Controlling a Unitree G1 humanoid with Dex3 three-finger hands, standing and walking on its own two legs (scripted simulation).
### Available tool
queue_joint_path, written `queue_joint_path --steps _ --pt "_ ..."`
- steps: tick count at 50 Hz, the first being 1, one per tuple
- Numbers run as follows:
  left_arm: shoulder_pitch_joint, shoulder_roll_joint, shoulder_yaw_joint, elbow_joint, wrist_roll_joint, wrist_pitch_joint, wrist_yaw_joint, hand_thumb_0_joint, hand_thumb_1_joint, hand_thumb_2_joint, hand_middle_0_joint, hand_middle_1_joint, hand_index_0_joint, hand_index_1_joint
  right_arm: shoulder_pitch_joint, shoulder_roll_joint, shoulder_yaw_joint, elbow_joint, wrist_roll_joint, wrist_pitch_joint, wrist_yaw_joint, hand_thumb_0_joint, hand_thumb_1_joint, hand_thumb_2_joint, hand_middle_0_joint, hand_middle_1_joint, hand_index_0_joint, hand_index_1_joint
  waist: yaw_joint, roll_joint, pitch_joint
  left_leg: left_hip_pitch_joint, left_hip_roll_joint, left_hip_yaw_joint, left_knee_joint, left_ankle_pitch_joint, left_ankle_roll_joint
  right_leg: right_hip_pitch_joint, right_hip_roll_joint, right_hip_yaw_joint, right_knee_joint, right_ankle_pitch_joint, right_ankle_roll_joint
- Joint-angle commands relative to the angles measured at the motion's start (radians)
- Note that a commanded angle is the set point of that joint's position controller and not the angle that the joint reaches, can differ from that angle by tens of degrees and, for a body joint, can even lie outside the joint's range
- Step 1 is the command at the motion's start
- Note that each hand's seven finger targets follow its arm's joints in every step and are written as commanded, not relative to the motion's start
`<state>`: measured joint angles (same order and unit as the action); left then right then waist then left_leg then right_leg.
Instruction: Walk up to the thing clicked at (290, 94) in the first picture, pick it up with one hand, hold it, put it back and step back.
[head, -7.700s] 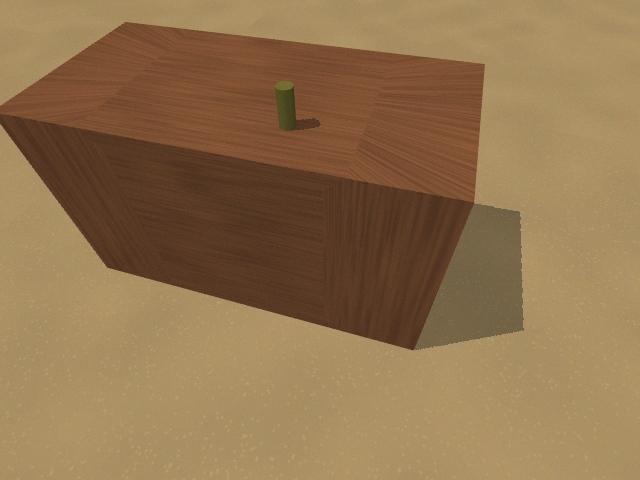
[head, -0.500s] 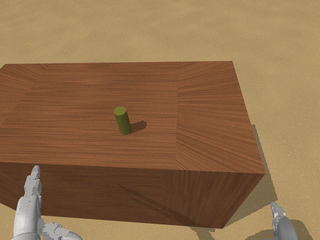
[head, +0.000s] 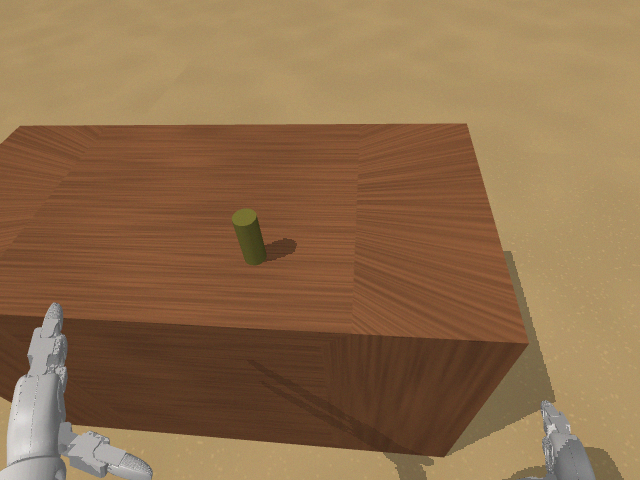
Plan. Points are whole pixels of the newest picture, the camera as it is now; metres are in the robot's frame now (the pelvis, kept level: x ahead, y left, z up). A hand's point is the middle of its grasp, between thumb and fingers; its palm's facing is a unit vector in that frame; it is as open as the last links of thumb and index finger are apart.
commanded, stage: go down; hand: left
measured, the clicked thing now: (250, 238) +0.50 +0.17 -0.03
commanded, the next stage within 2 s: none
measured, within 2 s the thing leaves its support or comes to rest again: neither
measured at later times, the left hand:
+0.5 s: hand (92, 335) +0.26 +0.30 +0.08, palm faces +0.26 -0.94 -0.23, open 17.6 cm
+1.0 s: hand (93, 297) +0.31 +0.32 +0.08, palm faces +0.13 -0.99 -0.07, open 17.5 cm
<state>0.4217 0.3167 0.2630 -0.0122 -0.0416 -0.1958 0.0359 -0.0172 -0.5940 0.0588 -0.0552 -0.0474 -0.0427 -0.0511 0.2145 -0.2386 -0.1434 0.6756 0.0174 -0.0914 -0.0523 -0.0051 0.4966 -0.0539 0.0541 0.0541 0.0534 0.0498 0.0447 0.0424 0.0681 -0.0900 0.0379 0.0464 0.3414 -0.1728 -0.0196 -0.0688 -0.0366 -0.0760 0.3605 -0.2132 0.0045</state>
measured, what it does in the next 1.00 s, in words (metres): stands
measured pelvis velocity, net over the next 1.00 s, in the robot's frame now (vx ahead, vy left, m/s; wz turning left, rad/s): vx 0.00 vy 0.02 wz -0.01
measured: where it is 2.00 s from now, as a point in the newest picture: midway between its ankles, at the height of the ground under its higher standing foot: outside the picture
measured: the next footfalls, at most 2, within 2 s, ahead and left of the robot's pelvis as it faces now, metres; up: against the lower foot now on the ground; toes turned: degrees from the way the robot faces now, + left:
none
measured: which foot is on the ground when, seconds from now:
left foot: down 0.00-1.00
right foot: down 0.00-1.00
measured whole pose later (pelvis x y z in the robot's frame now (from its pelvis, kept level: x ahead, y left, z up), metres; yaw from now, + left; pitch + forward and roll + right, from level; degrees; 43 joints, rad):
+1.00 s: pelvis +0.00 +0.02 -0.01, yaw -1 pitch +2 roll -1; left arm -0.18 0.47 0.47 0.63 -0.26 -0.24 -0.43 -0.02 -0.54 0.05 -0.05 -0.04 -0.06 -0.03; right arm 0.17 -0.24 -0.05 0.75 0.02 -0.13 -0.10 -0.01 0.52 -0.05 0.05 0.05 0.05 0.05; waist 0.00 0.00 -0.02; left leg -0.28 0.03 0.06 0.47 -0.23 0.01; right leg -0.23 -0.05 -0.06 0.43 -0.23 0.03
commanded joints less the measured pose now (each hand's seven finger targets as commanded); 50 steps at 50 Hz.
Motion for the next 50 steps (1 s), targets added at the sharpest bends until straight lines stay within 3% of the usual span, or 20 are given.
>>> queue_joint_path --steps 1,2,4,5,6,7,8,9,12,14,15,21,24,28,31,36,45,47,49,50 --pt "-0.06 0.199 0.12 -0.217 -0.006 -0.075 0.019 0.0 -0.611 0.072 -0.051 -0.04 -0.034 -0.059 -0.088 -0.145 -0.05 -0.166 0.001 -0.054 -0.013 0.0 0.512 -0.057 0.053 0.051 0.051 0.051 0.005 -0.032 -0.087 0.017 -0.037 0.01 -0.046 0.09 0.035 -0.017 0.02 -0.002 -0.071 0.104 -0.008" --pt "-0.058 0.188 0.106 -0.226 -0.006 -0.081 0.017 0.0 -0.611 0.07 -0.052 -0.044 -0.037 -0.06 -0.099 -0.099 -0.019 -0.136 0.005 -0.053 -0.008 0.0 0.514 -0.058 0.052 0.051 0.051 0.051 0.014 0.008 -0.068 0.008 -0.041 0.013 -0.05 0.081 0.034 -0.025 0.016 0.0 -0.071 0.095 -0.012" --pt "-0.053 0.221 0.141 -0.23 -0.008 -0.083 0.022 0.0 -0.611 0.08 -0.05 -0.041 -0.031 -0.062 -0.083 -0.196 -0.092 -0.161 -0.002 -0.058 -0.017 0.0 0.516 -0.059 0.052 0.051 0.051 0.051 -0.004 -0.033 -0.087 0.019 -0.038 0.011 -0.044 0.088 0.033 -0.027 0.02 -0.002 -0.074 0.099 -0.008" --pt "-0.038 0.214 0.134 -0.223 -0.007 -0.082 0.02 0.0 -0.611 0.0 -0.06 -0.066 -0.074 -0.056 -0.074 -0.167 -0.074 -0.137 0.0 -0.056 -0.015 0.0 0.514 -0.049 0.053 0.051 0.051 0.051 0.005 -0.024 -0.075 0.011 -0.04 0.01 -0.044 0.086 0.036 -0.027 0.018 -0.004 -0.073 0.098 -0.009" --pt "-0.044 0.111 0.092 -0.234 -0.011 -0.104 -0.004 0.0 -0.611 0.024 -0.068 -0.083 -0.075 -0.079 -0.123 -0.101 -0.01 -0.151 -0.01 -0.06 0.005 0.0 0.499 -0.053 0.052 0.05 0.051 0.05 0.002 -0.034 -0.114 -0.022 -0.044 0.008 0.003 0.094 0.03 -0.034 0.022 0.006 -0.042 0.1 -0.003" --pt "-0.057 0.118 0.102 -0.209 -0.018 -0.109 -0.016 0.0 -0.611 0.028 -0.067 -0.083 -0.072 -0.081 -0.122 -0.102 -0.028 -0.089 -0.008 -0.053 0.007 0.0 0.499 -0.053 0.052 0.05 0.051 0.05 0.011 -0.02 -0.1 -0.035 -0.045 0.006 0.005 0.087 0.029 -0.054 0.019 0.006 -0.036 0.089 -0.005" --pt "-0.101 0.167 0.145 -0.195 -0.025 -0.114 -0.018 0.0 -0.611 0.026 -0.069 -0.083 -0.074 -0.082 -0.121 -0.166 -0.078 -0.092 -0.011 -0.052 0.001 0.0 0.499 -0.053 0.052 0.05 0.05 0.05 -0.01 -0.028 -0.106 -0.03 -0.043 0.004 0.009 0.069 0.03 -0.067 0.019 0.011 -0.032 0.079 -0.003" --pt "-0.116 0.2 0.172 -0.186 -0.025 -0.116 -0.02 0.0 -0.611 0.034 -0.068 -0.094 -0.076 -0.09 -0.121 -0.182 -0.08 -0.099 -0.013 -0.054 -0.001 0.0 0.507 -0.05 0.052 0.05 0.051 0.05 -0.006 -0.042 -0.119 -0.035 -0.04 0.0 0.017 0.077 0.028 -0.063 0.02 0.007 -0.025 0.085 -0.003" --pt "-0.232 0.202 0.168 -0.157 -0.033 -0.132 -0.044 0.0 -0.611 0.034 -0.061 -0.081 -0.071 -0.075 -0.15 -0.126 -0.032 -0.115 -0.011 -0.046 0.003 0.0 0.523 -0.046 0.052 0.05 0.051 0.05 -0.021 -0.041 -0.129 -0.047 -0.041 -0.004 0.034 0.067 0.029 -0.08 0.018 0.01 -0.015 0.082 0.002" --pt "-0.315 0.262 0.213 -0.108 -0.05 -0.137 -0.061 0.0 -0.611 0.03 -0.058 -0.07 -0.067 -0.063 -0.153 -0.176 -0.068 -0.088 -0.011 -0.047 -0.011 0.0 0.522 -0.046 0.052 0.05 0.05 0.05 -0.032 -0.056 -0.124 -0.06 -0.044 -0.007 0.038 0.03 0.032 -0.104 0.014 0.013 -0.013 0.055 0.004" --pt "-0.369 0.266 0.204 -0.101 -0.057 -0.145 -0.08 0.0 -0.596 0.032 -0.055 -0.065 -0.066 -0.057 -0.137 -0.124 -0.031 -0.056 -0.007 -0.044 -0.008 0.0 0.527 -0.045 0.052 0.05 0.051 0.05 -0.035 -0.02 -0.127 -0.066 -0.046 -0.005 0.038 0.012 0.033 -0.113 0.01 0.016 -0.01 0.042 0.002" --pt "-0.564 0.346 0.229 0.12 -0.141 -0.131 -0.235 0.0 -0.602 0.037 -0.052 -0.06 -0.065 -0.051 -0.169 -0.163 -0.035 -0.058 0.01 -0.058 -0.039 0.0 0.539 -0.044 0.051 0.05 0.05 0.05 -0.067 -0.03 -0.176 -0.061 -0.052 -0.012 0.047 0.005 0.043 -0.128 0.005 0.022 -0.008 0.058 0.0" --pt "-0.638 0.362 0.229 0.237 -0.178 -0.112 -0.305 0.0 -0.607 0.043 -0.056 -0.064 -0.068 -0.056 -0.167 -0.148 -0.012 -0.026 0.015 -0.058 -0.047 0.0 0.537 -0.045 0.052 0.05 0.05 0.05 -0.06 0.009 -0.197 -0.062 -0.052 -0.012 0.045 0.031 0.041 -0.127 0.005 0.02 0.001 0.083 -0.007" --pt "-0.729 0.451 0.289 0.337 -0.212 -0.101 -0.375 0.0 -0.603 0.047 -0.051 -0.06 -0.062 -0.052 -0.158 -0.138 0.021 -0.05 0.018 -0.061 -0.05 0.0 0.537 -0.047 0.051 0.05 0.05 0.05 -0.039 0.024 -0.265 -0.061 -0.043 -0.021 0.053 0.129 0.035 -0.088 0.017 0.011 0.02 0.162 -0.014" --pt "-0.71 0.406 0.262 0.406 -0.227 -0.091 -0.417 0.0 -0.58 0.048 -0.052 -0.045 -0.057 -0.042 -0.172 -0.131 0.041 -0.093 0.018 -0.066 -0.048 0.0 0.532 -0.049 0.051 0.05 0.05 0.05 -0.03 0.014 -0.246 -0.078 -0.037 -0.019 0.044 0.109 0.032 -0.102 0.022 0.01 0.018 0.133 -0.017" --pt "-0.767 0.443 0.287 0.387 -0.232 -0.094 -0.438 0.0 -0.563 0.045 -0.052 -0.042 -0.059 -0.038 -0.127 -0.162 0.025 -0.112 0.009 -0.07 -0.047 0.0 0.539 -0.047 0.051 0.05 0.05 0.05 -0.027 0.049 -0.31 -0.043 -0.02 -0.027 0.056 0.202 0.015 -0.103 0.032 0.008 0.037 0.186 -0.024" --pt "-0.889 0.45 0.266 0.399 -0.235 -0.105 -0.449 0.0 -0.53 0.055 -0.058 -0.043 -0.064 -0.039 -0.144 -0.16 0.03 -0.048 0.002 -0.082 -0.056 0.0 0.539 -0.048 0.051 0.05 0.05 0.05 -0.045 0.045 -0.3 -0.05 -0.018 -0.032 0.062 0.124 0.021 -0.149 0.031 0.019 0.027 0.138 -0.02" --pt "-0.911 0.517 0.315 0.406 -0.237 -0.116 -0.456 0.0 -0.526 0.049 -0.058 -0.042 -0.066 -0.035 -0.154 -0.198 0.006 -0.084 0.0 -0.092 -0.066 0.0 0.542 -0.047 0.051 0.05 0.05 0.05 -0.057 0.044 -0.336 -0.034 -0.018 -0.033 0.068 0.126 0.025 -0.134 0.031 0.019 0.029 0.149 -0.019" --pt "-0.971 0.491 0.281 0.449 -0.25 -0.115 -0.487 0.0 -0.502 0.069 -0.049 -0.045 -0.057 -0.039 -0.125 -0.119 0.068 -0.03 0.002 -0.091 -0.062 0.0 0.545 -0.048 0.051 0.05 0.05 0.05 -0.072 0.041 -0.315 -0.051 -0.026 -0.027 0.079 0.128 0.031 -0.153 0.027 0.024 0.024 0.161 -0.016" --pt "-0.973 0.519 0.308 0.468 -0.258 -0.115 -0.497 0.0 -0.517 0.075 -0.047 -0.053 -0.055 -0.048 -0.168 -0.164 0.039 -0.072 0.003 -0.101 -0.07 0.0 0.539 -0.05 0.051 0.05 0.05 0.05 -0.072 0.014 -0.315 -0.059 -0.025 -0.031 0.079 0.127 0.032 -0.15 0.029 0.022 0.027 0.159 -0.014"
